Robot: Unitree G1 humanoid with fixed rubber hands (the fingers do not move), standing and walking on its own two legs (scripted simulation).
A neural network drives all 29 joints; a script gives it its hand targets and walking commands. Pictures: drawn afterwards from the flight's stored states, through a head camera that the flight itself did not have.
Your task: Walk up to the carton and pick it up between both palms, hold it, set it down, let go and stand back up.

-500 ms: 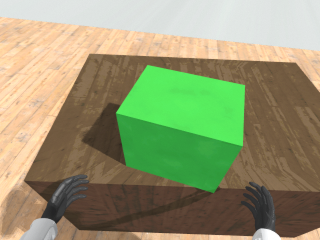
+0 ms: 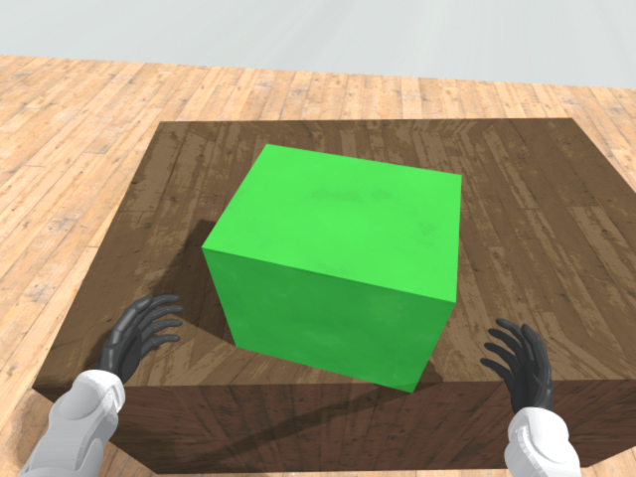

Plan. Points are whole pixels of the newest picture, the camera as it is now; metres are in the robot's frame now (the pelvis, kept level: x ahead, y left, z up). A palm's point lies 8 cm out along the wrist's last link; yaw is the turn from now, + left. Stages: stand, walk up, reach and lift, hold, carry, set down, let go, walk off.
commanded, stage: reach and lift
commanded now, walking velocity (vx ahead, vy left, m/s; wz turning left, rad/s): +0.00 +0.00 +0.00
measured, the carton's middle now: (339, 268) +0.43 +0.00 -0.01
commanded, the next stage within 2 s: none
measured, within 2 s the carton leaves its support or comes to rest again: neither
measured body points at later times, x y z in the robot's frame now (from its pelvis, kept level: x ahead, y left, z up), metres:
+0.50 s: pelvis +0.00 +0.00 +0.00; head +0.01 +0.02 +0.45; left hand +0.35 +0.26 +0.07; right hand +0.28 -0.23 +0.05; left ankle +0.01 +0.11 -0.74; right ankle -0.03 -0.14 -0.74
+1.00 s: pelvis -0.01 +0.00 +0.00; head +0.01 +0.03 +0.45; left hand +0.42 +0.25 +0.12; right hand +0.33 -0.25 +0.10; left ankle +0.01 +0.11 -0.74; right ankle -0.03 -0.14 -0.74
